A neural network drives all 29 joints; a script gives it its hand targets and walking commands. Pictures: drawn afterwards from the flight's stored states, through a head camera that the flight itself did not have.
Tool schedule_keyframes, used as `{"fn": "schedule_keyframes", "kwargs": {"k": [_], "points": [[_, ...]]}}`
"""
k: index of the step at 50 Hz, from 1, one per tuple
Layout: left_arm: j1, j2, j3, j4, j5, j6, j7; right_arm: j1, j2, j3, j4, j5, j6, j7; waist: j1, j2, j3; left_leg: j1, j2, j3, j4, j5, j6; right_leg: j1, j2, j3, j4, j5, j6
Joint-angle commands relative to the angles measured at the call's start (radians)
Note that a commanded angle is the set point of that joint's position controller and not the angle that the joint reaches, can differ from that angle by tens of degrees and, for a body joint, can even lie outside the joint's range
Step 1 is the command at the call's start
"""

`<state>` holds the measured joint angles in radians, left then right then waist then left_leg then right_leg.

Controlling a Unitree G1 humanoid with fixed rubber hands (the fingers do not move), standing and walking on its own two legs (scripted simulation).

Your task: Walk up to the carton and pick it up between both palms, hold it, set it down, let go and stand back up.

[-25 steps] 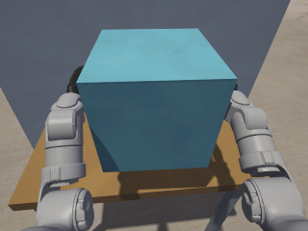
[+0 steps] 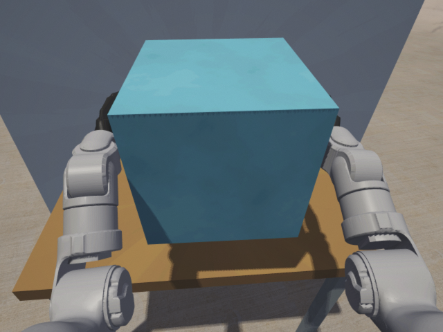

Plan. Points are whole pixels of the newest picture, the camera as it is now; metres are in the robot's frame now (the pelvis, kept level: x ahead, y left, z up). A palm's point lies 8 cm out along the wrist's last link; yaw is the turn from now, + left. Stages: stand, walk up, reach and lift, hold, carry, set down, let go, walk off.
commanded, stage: hold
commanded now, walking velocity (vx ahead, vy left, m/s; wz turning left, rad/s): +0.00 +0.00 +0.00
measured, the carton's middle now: (219, 135) +0.41 +0.00 +0.20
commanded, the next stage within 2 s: none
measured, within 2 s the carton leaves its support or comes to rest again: neither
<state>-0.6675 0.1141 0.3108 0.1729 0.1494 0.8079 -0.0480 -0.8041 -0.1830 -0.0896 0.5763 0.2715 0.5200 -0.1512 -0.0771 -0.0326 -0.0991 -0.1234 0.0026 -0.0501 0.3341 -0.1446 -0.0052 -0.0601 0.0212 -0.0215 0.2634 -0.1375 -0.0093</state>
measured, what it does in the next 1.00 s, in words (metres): stands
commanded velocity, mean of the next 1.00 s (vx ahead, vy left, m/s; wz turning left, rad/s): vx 0.00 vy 0.00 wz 0.00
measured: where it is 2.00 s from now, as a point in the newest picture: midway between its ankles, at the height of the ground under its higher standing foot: outside the picture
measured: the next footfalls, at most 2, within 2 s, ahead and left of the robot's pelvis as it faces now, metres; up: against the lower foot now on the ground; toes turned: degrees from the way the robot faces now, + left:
none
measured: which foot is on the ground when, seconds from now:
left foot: down 0.00-1.00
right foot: down 0.00-1.00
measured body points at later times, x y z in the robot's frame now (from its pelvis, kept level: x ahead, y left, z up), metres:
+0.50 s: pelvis +0.00 +0.00 +0.00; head -0.06 +0.02 +0.44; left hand +0.38 +0.18 +0.23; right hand +0.38 -0.19 +0.23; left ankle +0.03 +0.12 -0.75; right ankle +0.01 -0.11 -0.75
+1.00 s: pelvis +0.00 +0.00 +0.00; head -0.07 +0.02 +0.44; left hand +0.38 +0.18 +0.22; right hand +0.38 -0.19 +0.23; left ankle +0.03 +0.12 -0.75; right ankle +0.01 -0.11 -0.75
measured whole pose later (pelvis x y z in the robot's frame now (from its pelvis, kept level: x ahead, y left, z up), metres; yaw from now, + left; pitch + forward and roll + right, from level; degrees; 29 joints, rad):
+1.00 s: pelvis +0.00 +0.00 +0.00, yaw -1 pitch -4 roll -1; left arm -0.67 0.10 0.31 0.18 0.16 0.81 -0.04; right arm -0.80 -0.19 -0.09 0.58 0.28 0.53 -0.15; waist -0.08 -0.03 -0.10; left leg -0.13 0.00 -0.04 0.34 -0.14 0.00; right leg -0.07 0.02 0.00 0.27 -0.14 -0.01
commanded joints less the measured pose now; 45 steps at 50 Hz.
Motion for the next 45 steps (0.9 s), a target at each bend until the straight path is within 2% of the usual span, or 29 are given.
{"fn": "schedule_keyframes", "kwargs": {"k": [1,6,9,13,17,19,24,28,33,37,40,44,45], "points": [[-0.759,-0.536,-0.473,-0.186,-0.16,-0.075,-0.128,-0.762,0.569,0.359,-0.344,0.148,-0.035,0.135,-0.019,0.076,-0.369,0.105,-0.04,0.025,-0.035,0.192,-0.022,0.11,0.031,0.007,-0.012,0.199,0.03],[-0.739,-0.542,-0.488,-0.208,-0.16,-0.07,-0.127,-0.754,0.554,0.368,-0.371,0.159,-0.035,0.133,-0.02,0.101,-0.376,0.125,-0.039,0.023,-0.023,0.233,-0.035,0.108,0.034,0.006,-0.007,0.22,0.026],[-0.753,-0.543,-0.49,-0.226,-0.167,-0.07,-0.122,-0.769,0.562,0.377,-0.388,0.164,-0.035,0.137,-0.008,0.088,-0.391,0.12,-0.038,0.024,-0.022,0.236,-0.029,0.107,0.036,0.005,-0.007,0.211,0.026],[-0.742,-0.545,-0.504,-0.256,-0.17,-0.069,-0.112,-0.75,0.55,0.381,-0.404,0.173,-0.035,0.143,-0.008,0.101,-0.403,0.146,-0.034,0.02,-0.009,0.287,-0.039,0.109,0.042,0.005,-0.001,0.238,0.021],[-0.728,-0.523,-0.469,-0.229,-0.157,-0.06,-0.117,-0.762,0.557,0.391,-0.396,0.17,-0.028,0.144,0.012,0.053,-0.375,0.12,-0.034,0.028,-0.023,0.237,-0.018,0.099,0.039,0.008,-0.009,0.212,0.026],[-0.725,-0.519,-0.46,-0.213,-0.147,-0.058,-0.121,-0.746,0.553,0.38,-0.362,0.16,-0.024,0.145,0.01,0.057,-0.352,0.113,-0.033,0.031,-0.033,0.21,-0.014,0.094,0.035,0.011,-0.014,0.19,0.024],[-0.722,-0.518,-0.449,-0.174,-0.145,-0.056,-0.132,-0.771,0.573,0.382,-0.366,0.155,-0.025,0.14,0.011,0.03,-0.347,0.097,-0.037,0.035,-0.039,0.182,0.0,0.108,0.031,0.019,-0.018,0.2,0.031],[-0.741,-0.536,-0.475,-0.197,-0.158,-0.064,-0.135,-0.755,0.564,0.363,-0.368,0.151,-0.026,0.136,-0.018,0.064,-0.36,0.109,-0.037,0.029,-0.03,0.203,-0.017,0.104,0.032,0.015,-0.016,0.213,0.026],[-0.765,-0.537,-0.485,-0.212,-0.17,-0.072,-0.128,-0.767,0.573,0.368,-0.383,0.155,-0.028,0.135,-0.021,0.071,-0.398,0.118,-0.041,0.025,-0.024,0.211,-0.02,0.108,0.028,0.013,-0.011,0.23,0.033],[-0.763,-0.53,-0.469,-0.196,-0.158,-0.071,-0.128,-0.759,0.57,0.368,-0.354,0.153,-0.025,0.137,-0.012,0.068,-0.372,0.106,-0.038,0.025,-0.031,0.197,-0.017,0.102,0.03,0.01,-0.012,0.205,0.03],[-0.749,-0.534,-0.455,-0.151,-0.147,-0.065,-0.133,-0.78,0.564,0.353,-0.338,0.141,-0.03,0.142,0.002,0.07,-0.344,0.083,-0.035,0.027,-0.048,0.14,-0.009,0.086,0.026,0.012,-0.022,0.137,0.024],[-0.787,-0.549,-0.486,-0.198,-0.166,-0.075,-0.121,-0.787,0.568,0.36,-0.344,0.151,-0.037,0.149,-0.005,0.092,-0.397,0.104,-0.033,0.025,-0.038,0.176,-0.02,0.087,0.034,0.008,-0.011,0.154,0.022],[-0.789,-0.547,-0.476,-0.175,-0.164,-0.074,-0.118,-0.805,0.569,0.359,-0.34,0.151,-0.037,0.151,0.002,0.082,-0.379,0.1,-0.033,0.024,-0.037,0.168,-0.015,0.076,0.033,0.007,-0.015,0.143,0.023]]}}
